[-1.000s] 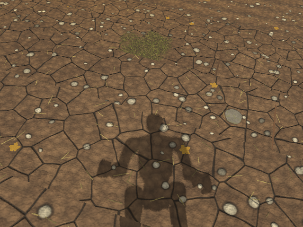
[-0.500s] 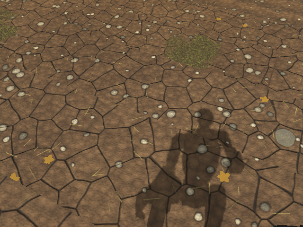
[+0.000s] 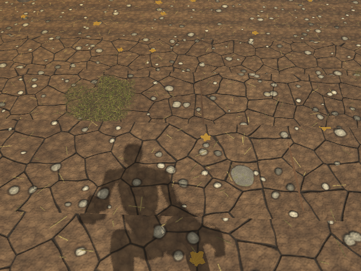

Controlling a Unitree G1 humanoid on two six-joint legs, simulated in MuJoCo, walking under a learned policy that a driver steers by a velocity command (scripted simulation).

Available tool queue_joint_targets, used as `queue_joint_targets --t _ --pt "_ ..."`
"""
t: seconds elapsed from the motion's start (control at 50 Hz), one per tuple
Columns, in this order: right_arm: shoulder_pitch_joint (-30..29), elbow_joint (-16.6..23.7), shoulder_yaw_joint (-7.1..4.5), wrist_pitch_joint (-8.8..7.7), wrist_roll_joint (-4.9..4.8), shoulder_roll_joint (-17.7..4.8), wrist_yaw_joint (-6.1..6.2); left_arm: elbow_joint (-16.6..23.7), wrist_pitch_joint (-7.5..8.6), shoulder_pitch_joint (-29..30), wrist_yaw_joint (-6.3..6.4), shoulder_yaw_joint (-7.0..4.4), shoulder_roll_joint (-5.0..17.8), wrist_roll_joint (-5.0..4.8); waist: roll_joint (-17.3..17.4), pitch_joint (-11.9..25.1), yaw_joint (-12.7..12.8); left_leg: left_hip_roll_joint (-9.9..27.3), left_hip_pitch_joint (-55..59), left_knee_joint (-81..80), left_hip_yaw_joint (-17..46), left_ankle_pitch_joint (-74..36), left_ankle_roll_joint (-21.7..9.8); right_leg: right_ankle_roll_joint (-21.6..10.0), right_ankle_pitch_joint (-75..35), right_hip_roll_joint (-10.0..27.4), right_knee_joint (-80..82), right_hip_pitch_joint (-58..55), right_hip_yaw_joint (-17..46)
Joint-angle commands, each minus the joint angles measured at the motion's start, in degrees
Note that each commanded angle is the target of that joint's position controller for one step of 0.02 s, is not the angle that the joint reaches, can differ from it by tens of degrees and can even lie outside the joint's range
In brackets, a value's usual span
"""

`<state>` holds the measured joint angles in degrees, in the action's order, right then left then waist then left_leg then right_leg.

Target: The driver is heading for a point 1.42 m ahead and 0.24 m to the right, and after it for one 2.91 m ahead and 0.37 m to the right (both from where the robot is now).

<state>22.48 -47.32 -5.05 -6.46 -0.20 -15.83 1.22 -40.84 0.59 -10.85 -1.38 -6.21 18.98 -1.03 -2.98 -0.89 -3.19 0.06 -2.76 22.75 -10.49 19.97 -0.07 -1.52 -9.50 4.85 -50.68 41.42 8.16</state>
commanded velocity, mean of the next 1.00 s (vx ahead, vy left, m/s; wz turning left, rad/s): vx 0.50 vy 0.00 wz -0.43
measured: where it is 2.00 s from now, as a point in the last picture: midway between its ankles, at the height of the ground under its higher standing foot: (234, 173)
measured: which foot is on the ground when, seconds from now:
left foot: down 0.00-0.26, up 0.28-0.62, down 0.64-1.00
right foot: up 0.00-0.24, down 0.26-0.66, up 0.68-1.00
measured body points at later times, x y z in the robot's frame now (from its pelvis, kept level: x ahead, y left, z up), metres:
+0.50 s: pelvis +0.31 -0.11 -0.19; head +0.36 -0.13 +0.26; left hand +0.44 +0.12 -0.32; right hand +0.38 -0.40 -0.29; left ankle +0.45 +0.04 -0.85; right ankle +0.28 -0.19 -0.91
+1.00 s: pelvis +0.57 -0.17 -0.17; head +0.60 -0.17 +0.28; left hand +0.86 -0.03 -0.27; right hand +0.45 -0.42 -0.29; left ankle +0.58 -0.05 -0.91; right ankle +0.63 -0.38 -0.87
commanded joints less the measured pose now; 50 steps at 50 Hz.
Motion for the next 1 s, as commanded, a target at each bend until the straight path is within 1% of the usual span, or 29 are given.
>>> queue_joint_targets --t 0.02,0.1,0.14,0.2,0.22,0.24,0.26,0.28,0.3,0.32,0.34,0.36,0.38,0.4,0.42,0.46,0.5,0.56,0.62,0.64,0.66,0.68,0.7,0.72,0.74,0.76,0.82,0.94,1.0 --pt "-0.84 3.18 -1.21 -0.20 -0.07 -6.61 2.22 4.34 1.34 5.38 -1.99 0.38 0.10 0.65 5.38 -3.99 0.03 14.56 -6.31 -1.42 4.71 -8.10 -7.64 -0.61 -15.44 -0.38 6.94 -1.15 -2.09" --pt "3.35 3.38 -1.38 1.03 -0.35 -7.18 2.03 6.65 -0.32 12.34 -3.89 0.77 0.09 -0.56 5.77 -7.86 -3.46 17.89 -0.14 7.83 4.11 -5.07 -5.10 -1.72 -13.45 -0.33 13.08 4.91 -2.32" --pt "7.43 2.13 -0.58 2.23 -0.48 -5.21 2.31 7.16 -0.64 16.19 -4.74 1.68 -2.02 -0.78 5.39 -8.10 -5.66 19.31 0.49 12.80 3.18 -3.84 -3.89 -2.12 -15.43 0.03 15.18 4.08 -3.89" --pt "4.87 3.22 -0.65 3.60 -0.90 -7.05 1.93 3.53 -0.51 11.88 -4.65 1.54 -1.60 -0.71 4.74 -8.02 -3.68 18.69 -2.57 21.95 -0.46 -11.30 -0.65 -2.46 -15.24 -0.19 23.12 -7.40 -7.06" --pt "5.65 2.85 -0.74 3.78 -0.95 -7.90 1.66 0.60 -0.54 5.59 -4.06 0.62 -0.03 -0.21 4.78 -4.23 -1.37 17.81 -3.02 30.15 -1.46 -17.93 -0.21 -2.55 -17.18 -1.81 23.80 -16.58 -8.92" --pt "5.42 2.29 -0.67 3.92 -1.07 -8.86 1.14 -3.31 -0.73 -3.78 -3.10 -0.83 2.50 -0.11 5.41 0.93 3.23 16.83 -5.24 42.41 -1.49 -23.95 0.19 -2.97 -17.25 -3.81 23.84 -29.26 -10.93" --pt "1.94 1.33 -1.21 2.93 -2.29 -9.54 0.29 -6.16 -1.13 -13.03 -1.87 -2.74 5.63 0.60 0.54 5.41 11.05 12.75 -13.65 60.73 -2.72 -20.95 2.37 -6.61 -25.04 -3.08 30.57 -46.91 -10.61" --pt "1.68 1.24 -0.92 2.07 -1.88 -6.06 0.37 -9.50 -0.94 -18.25 -1.19 -3.09 11.59 1.29 -9.89 3.10 12.98 3.96 -34.29 90.32 -0.99 28.75 5.54 -10.90 -36.81 1.15 26.13 -60.87 -3.83" --pt "9.94 4.06 0.87 0.12 -0.66 -4.02 -0.81 -8.04 1.18 -19.29 -1.40 -2.45 16.41 2.23 -17.25 19.20 7.48 3.72 -49.13 99.97 12.57 32.60 5.98 -18.54 -54.00 9.25 4.29 -81.61 6.60" --pt "6.72 6.59 0.95 -0.73 -0.93 -6.86 -0.90 -6.73 1.09 -18.45 -1.49 -2.39 13.30 0.49 -11.64 27.28 10.15 5.64 -51.21 93.88 16.31 29.40 6.58 -23.30 -44.70 11.71 8.15 -81.00 12.12" --pt "2.76 7.84 1.08 -1.16 -1.96 -8.06 -0.85 -6.29 0.70 -19.56 -1.03 -1.56 9.57 -0.15 -3.14 26.98 10.53 7.82 -54.71 83.92 17.68 22.86 3.81 -22.59 -18.03 12.68 16.60 -78.05 16.53" --pt "-2.44 9.84 1.86 -1.43 -3.77 -4.85 -0.25 -8.27 -0.06 -17.65 -0.11 -2.10 12.15 -0.70 -1.94 22.14 6.98 6.94 -59.19 83.45 14.79 16.38 3.66 -23.43 17.76 15.00 26.52 -68.44 30.56" --pt "-4.83 9.05 0.80 -1.39 -3.91 -8.30 0.68 -3.48 1.48 -9.10 -0.04 -0.38 8.24 0.48 5.11 16.19 5.22 8.55 -55.97 69.56 19.25 2.89 1.86 -21.69 21.80 17.88 28.92 -53.99 35.14" --pt "-6.75 8.78 0.40 0.21 -1.72 -8.12 1.39 -1.66 2.22 -1.27 0.20 0.45 6.08 1.04 6.81 7.43 1.75 8.84 -48.29 60.55 18.97 -0.81 3.56 -20.97 10.90 15.44 30.02 -37.02 30.50" --pt "-3.33 7.50 0.63 1.13 0.00 -6.33 1.65 -1.06 2.57 1.80 0.41 0.76 5.32 1.60 5.03 5.12 -0.78 9.52 -40.22 53.57 19.07 -1.30 5.02 -20.40 6.37 12.33 30.40 -27.42 25.55" --pt "-5.85 8.98 0.92 0.91 1.32 -4.91 1.05 -1.17 2.97 3.09 1.50 0.88 4.73 1.10 1.24 1.92 -0.97 9.60 -30.82 36.66 17.34 -5.45 6.57 -18.16 0.41 6.66 31.14 -16.55 16.33" --pt "-10.03 9.61 1.50 0.48 1.13 -3.04 0.11 -2.30 2.51 0.46 2.94 0.73 4.52 0.42 -2.86 4.24 1.86 4.77 -20.76 22.67 13.64 -17.61 5.81 -14.58 -1.44 0.05 29.76 -14.92 7.74" --pt "-13.89 11.32 1.00 0.82 0.04 -3.64 -1.18 -4.43 1.63 -5.80 3.01 0.66 4.08 -0.52 -1.60 4.20 3.94 1.19 -18.44 16.23 12.39 -19.44 3.58 -12.50 7.78 1.53 27.15 -20.45 10.72" --pt "-13.87 12.07 0.11 0.18 0.34 -4.60 -1.96 -5.17 0.87 -8.73 2.96 0.86 3.10 -0.86 -1.59 0.94 2.95 0.51 -15.91 10.58 11.59 -18.35 -0.90 -9.90 14.46 1.66 24.54 -24.72 14.20" --pt "-9.13 10.89 -0.49 0.04 0.34 -5.68 -1.99 -4.91 0.59 -8.50 2.95 1.19 2.23 -0.36 -1.53 1.74 0.60 1.14 -11.27 9.40 12.59 -17.91 -2.89 -8.32 13.69 -0.20 19.56 -24.77 12.77" --pt "-3.28 10.08 -1.56 -0.20 0.44 -9.22 -1.98 -4.25 0.87 -10.37 2.61 1.91 -0.20 0.35 6.21 5.43 -0.67 7.72 -0.34 8.52 20.31 -17.42 -7.04 -5.56 17.82 -5.64 5.81 -18.60 7.43" --pt "5.74 6.82 -3.13 0.55 0.93 -12.92 -2.37 -4.36 1.19 -15.85 2.54 2.38 -1.96 -1.19 21.59 12.98 -1.72 18.51 13.21 -0.38 45.43 1.86 -15.59 -1.70 33.33 -12.33 -15.24 -5.65 0.26" --pt "6.49 6.59 -2.17 0.58 -0.25 -9.74 -2.78 -4.35 1.53 -14.15 2.17 1.87 1.23 -1.31 20.16 9.48 -1.99 22.23 13.78 -6.84 57.88 15.83 -16.29 -1.39 43.12 -10.99 -23.27 3.48 2.14" --pt "2.53 7.23 -1.39 0.70 -0.66 -7.44 -2.71 -3.08 1.65 -7.84 2.05 0.88 3.84 -1.22 12.56 1.25 -2.30 20.74 8.13 -7.61 52.66 17.35 -14.19 -1.57 39.13 -8.61 -25.73 7.23 2.28" --pt "-0.95 8.15 -1.14 1.05 -0.14 -6.95 -2.70 -1.86 1.48 -4.04 2.08 0.95 3.40 -0.85 7.93 -1.41 -1.37 18.66 2.32 -7.16 45.10 10.62 -12.93 -1.61 34.80 -6.55 -24.69 5.74 0.77" --pt "-3.62 8.24 -0.85 1.12 0.19 -6.00 -2.69 -1.28 1.58 -3.00 2.12 1.04 2.38 -0.60 6.51 -2.16 0.22 16.56 -2.08 -7.22 39.32 3.02 -12.63 -1.56 31.41 -4.52 -20.56 3.53 0.43" --pt "-6.65 7.87 -0.25 0.99 0.52 -4.26 -2.60 -1.59 1.15 -4.01 1.92 1.11 1.14 -0.03 9.37 0.41 2.96 12.52 -6.93 -9.89 29.60 -6.72 -11.58 -0.90 27.66 -0.76 -10.60 -4.09 -1.96" --pt "-3.19 3.57 -1.55 1.85 -0.63 -9.18 -1.33 2.51 2.32 8.13 1.20 2.91 -1.65 0.75 7.67 0.76 -0.38 11.51 -4.89 -12.58 20.36 -18.58 -11.55 1.14 12.65 -0.81 12.56 -6.85 -5.63" --pt "-0.96 1.27 -1.41 2.38 -0.52 -8.85 -1.28 2.46 2.66 9.30 0.56 2.90 -1.38 0.32 8.82 1.84 -0.39 10.60 -7.24 -11.35 15.73 -24.15 -11.40 1.73 7.60 -2.73 13.30 -14.16 -8.04"
Keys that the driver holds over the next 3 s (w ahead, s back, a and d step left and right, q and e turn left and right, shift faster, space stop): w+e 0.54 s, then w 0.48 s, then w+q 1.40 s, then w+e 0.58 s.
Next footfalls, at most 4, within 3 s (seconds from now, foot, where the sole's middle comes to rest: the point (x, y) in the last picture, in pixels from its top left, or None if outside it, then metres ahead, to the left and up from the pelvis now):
0.26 right None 0.32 -0.20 -0.95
0.64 left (193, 259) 0.61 -0.06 -0.95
1.12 right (267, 239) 0.68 -0.39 -0.95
1.72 left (212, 181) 1.11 -0.22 -1.13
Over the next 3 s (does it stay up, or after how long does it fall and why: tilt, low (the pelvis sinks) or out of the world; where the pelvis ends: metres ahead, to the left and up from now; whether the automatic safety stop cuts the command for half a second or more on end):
stays up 1.56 -0.19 -0.39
